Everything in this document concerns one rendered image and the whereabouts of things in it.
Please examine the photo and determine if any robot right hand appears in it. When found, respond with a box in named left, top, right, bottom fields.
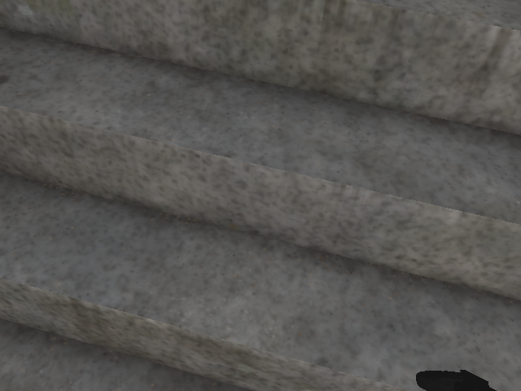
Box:
left=416, top=370, right=496, bottom=391

